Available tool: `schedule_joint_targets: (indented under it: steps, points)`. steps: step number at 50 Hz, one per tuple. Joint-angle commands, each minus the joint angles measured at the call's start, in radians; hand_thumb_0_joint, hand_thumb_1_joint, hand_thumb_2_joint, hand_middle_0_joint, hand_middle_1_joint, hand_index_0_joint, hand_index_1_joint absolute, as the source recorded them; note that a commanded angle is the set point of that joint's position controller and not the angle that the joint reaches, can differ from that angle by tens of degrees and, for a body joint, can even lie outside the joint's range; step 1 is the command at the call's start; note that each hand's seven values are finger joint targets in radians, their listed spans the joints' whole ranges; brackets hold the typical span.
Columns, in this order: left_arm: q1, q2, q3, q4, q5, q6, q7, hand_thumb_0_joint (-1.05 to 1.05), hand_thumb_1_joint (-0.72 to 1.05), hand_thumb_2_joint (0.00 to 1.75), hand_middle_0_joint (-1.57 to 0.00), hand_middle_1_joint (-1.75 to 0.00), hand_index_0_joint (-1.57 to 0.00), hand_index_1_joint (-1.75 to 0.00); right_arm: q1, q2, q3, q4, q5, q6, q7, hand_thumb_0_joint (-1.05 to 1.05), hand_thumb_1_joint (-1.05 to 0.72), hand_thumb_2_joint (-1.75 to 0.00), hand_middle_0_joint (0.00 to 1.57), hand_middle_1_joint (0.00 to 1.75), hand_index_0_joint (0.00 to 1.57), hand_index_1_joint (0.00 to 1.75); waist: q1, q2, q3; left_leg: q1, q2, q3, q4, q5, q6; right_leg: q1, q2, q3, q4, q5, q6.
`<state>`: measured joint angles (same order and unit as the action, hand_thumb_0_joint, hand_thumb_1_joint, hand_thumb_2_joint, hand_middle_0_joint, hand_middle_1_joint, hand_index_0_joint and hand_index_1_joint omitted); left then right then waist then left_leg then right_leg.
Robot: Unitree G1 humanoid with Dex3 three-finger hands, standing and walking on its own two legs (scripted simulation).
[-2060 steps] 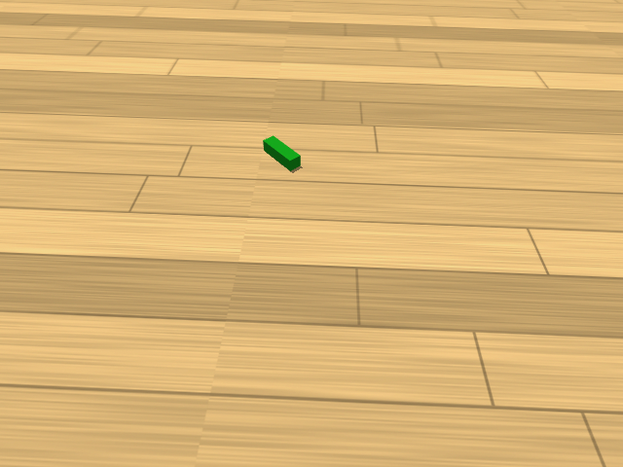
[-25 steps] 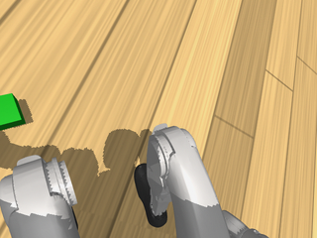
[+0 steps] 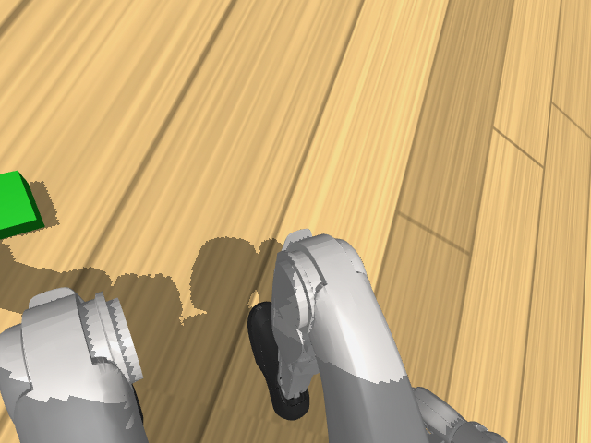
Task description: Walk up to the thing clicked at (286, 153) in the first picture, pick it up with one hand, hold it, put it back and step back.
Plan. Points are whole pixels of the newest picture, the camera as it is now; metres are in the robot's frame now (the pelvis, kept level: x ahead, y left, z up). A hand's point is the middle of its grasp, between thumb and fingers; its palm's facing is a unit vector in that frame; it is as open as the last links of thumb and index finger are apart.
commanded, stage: close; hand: left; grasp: from above
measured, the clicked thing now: out of the picture +0.40 +0.34 -0.26
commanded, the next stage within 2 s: settle in 0.60 s
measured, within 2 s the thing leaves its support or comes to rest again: leaves its support in 1.06 s
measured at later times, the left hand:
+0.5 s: hand out of the picture +0.39 +0.33 -0.25, palm faces -0.45 -0.17 -0.88, open 11.4 cm
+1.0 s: hand out of the picture +0.40 +0.33 -0.24, palm faces -0.44 -0.19 -0.88, open 10.5 cm
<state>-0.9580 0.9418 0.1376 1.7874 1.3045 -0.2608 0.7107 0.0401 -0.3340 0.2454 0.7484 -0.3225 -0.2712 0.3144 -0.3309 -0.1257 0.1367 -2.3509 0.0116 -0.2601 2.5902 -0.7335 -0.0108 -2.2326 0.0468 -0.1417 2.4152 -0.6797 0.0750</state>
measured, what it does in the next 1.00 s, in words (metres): stands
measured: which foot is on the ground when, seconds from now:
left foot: down 0.00-1.00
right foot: down 0.00-1.00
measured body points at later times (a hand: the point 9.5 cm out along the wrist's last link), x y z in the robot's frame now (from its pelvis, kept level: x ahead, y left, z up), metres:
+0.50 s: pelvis +0.00 +0.00 +0.00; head +0.26 +0.13 +0.34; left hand +0.41 +0.34 -0.20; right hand +0.08 -0.25 -0.06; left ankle +0.06 +0.13 -0.26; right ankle +0.11 -0.13 -0.26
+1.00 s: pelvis +0.00 +0.00 +0.00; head +0.25 +0.13 +0.35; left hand +0.41 +0.34 -0.19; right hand +0.08 -0.25 -0.07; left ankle +0.06 +0.13 -0.26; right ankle +0.11 -0.13 -0.26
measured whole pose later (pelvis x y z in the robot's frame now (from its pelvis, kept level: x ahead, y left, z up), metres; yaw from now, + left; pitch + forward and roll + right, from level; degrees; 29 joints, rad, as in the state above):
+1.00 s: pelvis +0.00 +0.00 +0.00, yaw +0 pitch +27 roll -14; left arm -0.93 0.93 0.19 1.73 1.31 -0.26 0.66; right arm 0.06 -0.33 0.24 0.73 -0.31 -0.25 0.30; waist -0.32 -0.11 0.12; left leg -2.35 0.01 -0.26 2.58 -0.73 -0.02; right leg -2.23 0.04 -0.14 2.41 -0.68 0.07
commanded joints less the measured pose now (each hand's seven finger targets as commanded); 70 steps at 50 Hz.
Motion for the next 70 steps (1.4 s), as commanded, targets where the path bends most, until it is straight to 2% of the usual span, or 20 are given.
schedule_joint_targets:
  steps: [1,9,15,19,24,30,32,37,39,43,45,47,48,54,56,57,58,61,63,70]
  points:
    - [-0.209,0.193,-0.001,-0.087,-0.022,-0.007,0.013,0.00,0.08,0.85,-0.49,-0.93,-0.51,-0.91,0.157,-0.324,-0.085,0.005,0.010,-0.006,-0.005,0.00,-0.89,-0.90,0.20,0.30,0.20,0.30,-0.041,0.453,-0.591,0.458,0.021,0.104,-0.280,0.189,0.015,0.305,0.031,-0.126,-0.190,0.237,-0.084]
    - [-0.213,0.207,0.018,-0.118,-0.019,-0.005,0.016,0.00,0.12,0.89,-0.53,-0.93,-0.54,-0.92,0.177,-0.318,-0.089,0.007,0.007,0.001,-0.006,0.00,-0.89,-0.90,0.20,0.30,0.20,0.30,-0.031,0.484,-0.657,0.492,0.022,0.112,-0.279,0.227,0.012,0.343,0.039,-0.121,-0.191,0.271,-0.088]
    - [-0.194,0.188,-0.009,-0.067,-0.024,-0.004,0.014,0.00,0.15,0.88,-0.54,-0.93,-0.56,-0.91,0.169,-0.319,-0.077,0.005,0.009,-0.001,-0.011,0.00,-0.89,-0.90,0.20,0.30,0.20,0.30,-0.053,0.422,-0.581,0.428,0.020,0.116,-0.272,0.184,0.021,0.332,0.039,-0.120,-0.211,0.237,-0.084]
    - [-0.187,0.220,0.023,-0.097,-0.029,-0.008,0.019,0.00,0.20,0.88,-0.58,-0.92,-0.60,-0.91,0.174,-0.323,-0.081,0.001,0.007,0.010,-0.019,0.00,-0.89,-0.90,0.20,0.30,0.20,0.30,-0.028,0.445,-0.623,0.448,0.022,0.111,-0.289,0.200,0.017,0.348,0.041,-0.120,-0.214,0.238,-0.087]
    - [-0.185,0.187,0.000,-0.061,-0.023,-0.004,0.011,0.00,0.23,0.90,-0.60,-0.95,-0.61,-0.93,0.167,-0.315,-0.075,-0.012,0.006,0.010,-0.015,0.00,-0.89,-0.90,0.20,0.30,0.20,0.30,-0.051,0.426,-0.578,0.438,0.021,0.108,-0.276,0.192,0.019,0.321,0.037,-0.126,-0.197,0.243,-0.084]
    - [-0.178,0.216,0.022,-0.079,-0.022,-0.003,0.015,0.00,0.30,0.91,-0.65,-0.94,-0.67,-0.92,0.165,-0.326,-0.077,-0.014,0.003,0.018,-0.023,0.00,-0.89,-0.90,0.20,0.30,0.20,0.30,-0.032,0.447,-0.594,0.444,0.023,0.103,-0.301,0.179,0.013,0.324,0.039,-0.127,-0.204,0.221,-0.089]
    - [-0.176,0.198,0.003,-0.065,-0.025,-0.002,0.008,0.00,0.29,0.90,-0.64,-0.94,-0.66,-0.92,0.158,-0.320,-0.073,-0.019,0.002,0.015,-0.020,0.00,-0.89,-0.90,0.20,0.30,0.20,0.30,-0.048,0.412,-0.556,0.417,0.020,0.113,-0.281,0.159,0.020,0.316,0.038,-0.122,-0.213,0.210,-0.083]
    - [-0.181,0.214,0.024,-0.091,-0.022,-0.003,0.010,0.00,0.19,0.95,-0.62,-0.98,-0.64,-0.96,0.170,-0.325,-0.080,-0.009,0.002,0.019,-0.020,0.00,-0.91,-0.90,0.20,0.30,0.20,0.30,-0.030,0.463,-0.612,0.466,0.021,0.095,-0.298,0.210,0.010,0.319,0.037,-0.132,-0.187,0.244,-0.090]
    - [-0.183,0.205,0.014,-0.065,-0.024,-0.001,0.003,0.00,0.18,0.96,-0.61,-0.99,-0.63,-0.98,0.176,-0.322,-0.071,-0.020,0.001,0.019,-0.019,0.00,-0.91,-0.90,0.20,0.30,0.20,0.30,-0.052,0.437,-0.580,0.444,0.021,0.105,-0.288,0.193,0.016,0.321,0.038,-0.129,-0.201,0.241,-0.085]
    - [-0.219,0.261,0.053,-0.165,-0.030,-0.003,-0.003,0.00,0.16,0.98,-0.60,-1.02,-0.61,-1.00,0.177,-0.327,-0.086,-0.009,0.008,0.018,-0.022,0.00,-0.91,-0.90,0.20,0.30,0.20,0.30,-0.014,0.516,-0.668,0.497,0.021,0.109,-0.294,0.230,0.009,0.344,0.035,-0.122,-0.193,0.263,-0.090]
    - [-0.206,0.233,0.033,-0.140,-0.026,0.002,-0.012,0.00,0.16,0.97,-0.59,-1.02,-0.61,-1.00,0.165,-0.319,-0.085,-0.009,0.009,0.014,-0.018,0.00,-0.91,-0.90,0.20,0.30,0.20,0.30,-0.026,0.494,-0.629,0.471,0.021,0.111,-0.285,0.213,0.011,0.317,0.033,-0.124,-0.184,0.252,-0.088]
    - [-0.194,0.243,0.050,-0.153,-0.023,-0.001,-0.013,0.00,0.15,0.92,-0.57,-0.99,-0.59,-0.97,0.169,-0.316,-0.094,-0.009,0.019,0.020,-0.022,0.00,-0.91,-0.90,0.20,0.30,0.20,0.30,-0.011,0.493,-0.626,0.456,0.018,0.117,-0.293,0.187,0.011,0.315,0.033,-0.117,-0.191,0.231,-0.090]
    - [-0.189,0.272,0.085,-0.220,-0.019,-0.005,-0.006,0.00,0.14,0.88,-0.55,-0.98,-0.58,-0.95,0.189,-0.326,-0.113,-0.007,0.013,0.027,-0.024,0.00,-0.91,-0.90,0.20,0.30,0.20,0.30,0.013,0.540,-0.702,0.495,0.017,0.124,-0.303,0.221,0.009,0.349,0.038,-0.110,-0.200,0.252,-0.095]
    - [-0.173,0.192,0.076,-0.287,-0.023,0.014,-0.042,0.00,0.25,0.91,-0.63,-1.01,-0.66,-0.98,0.212,-0.308,-0.173,0.007,0.036,0.038,-0.014,0.00,-0.91,-0.90,0.20,0.30,0.20,0.30,0.014,0.557,-0.718,0.502,0.012,0.140,-0.303,0.232,0.006,0.285,0.029,-0.102,-0.189,0.261,-0.100]
    - [-0.170,0.179,0.080,-0.371,-0.042,0.018,-0.059,0.00,0.25,0.90,-0.64,-0.98,-0.66,-0.96,0.220,-0.305,-0.198,0.009,0.052,0.042,-0.015,0.00,-0.91,-0.90,0.20,0.30,0.20,0.30,0.044,0.582,-0.778,0.527,0.011,0.149,-0.311,0.252,0.007,0.295,0.027,-0.090,-0.199,0.270,-0.104]
    - [-0.153,0.143,0.062,-0.409,-0.055,0.022,-0.070,0.00,0.24,0.87,-0.64,-0.97,-0.66,-0.95,0.219,-0.293,-0.205,0.003,0.064,0.048,-0.015,0.00,-0.91,-0.90,0.20,0.30,0.20,0.30,0.054,0.588,-0.830,0.548,0.012,0.152,-0.316,0.278,0.007,0.320,0.029,-0.079,-0.206,0.290,-0.106]
    - [-0.184,0.060,-0.001,-0.451,-0.069,0.025,-0.089,0.00,0.23,0.85,-0.63,-0.95,-0.65,-0.93,0.197,-0.273,-0.204,-0.013,0.080,0.050,-0.013,0.00,-0.91,-0.90,0.20,0.30,0.20,0.30,0.055,0.571,-0.843,0.552,0.010,0.151,-0.325,0.276,0.007,0.298,0.025,-0.081,-0.208,0.289,-0.107]
    - [-0.156,0.089,0.022,-0.466,-0.080,0.046,-0.118,0.00,0.23,0.79,-0.60,-0.94,-0.64,-0.90,0.240,-0.274,-0.234,0.019,0.106,0.070,-0.018,0.00,-0.91,-0.90,0.20,0.30,0.20,0.30,0.088,0.552,-0.858,0.550,0.001,0.162,-0.351,0.282,0.010,0.285,0.018,-0.073,-0.220,0.289,-0.108]
    - [-0.157,0.039,-0.010,-0.415,-0.076,0.065,-0.152,0.00,0.24,0.77,-0.63,-0.91,-0.66,-0.88,0.241,-0.268,-0.246,0.017,0.118,0.084,-0.020,0.00,-0.91,-0.90,0.20,0.30,0.20,0.30,0.074,0.497,-0.804,0.520,0.000,0.164,-0.359,0.253,0.015,0.249,0.015,-0.068,-0.232,0.262,-0.106]
    - [-0.196,0.018,-0.027,-0.478,-0.085,0.081,-0.242,0.00,0.33,0.81,-0.73,-0.87,-0.76,-0.85,0.249,-0.236,-0.260,0.003,0.163,0.131,-0.052,0.00,-0.91,-0.90,0.20,0.30,0.20,0.30,0.098,0.409,-0.819,0.502,-0.018,0.189,-0.396,0.212,0.033,0.285,0.001,-0.032,-0.288,0.220,-0.107]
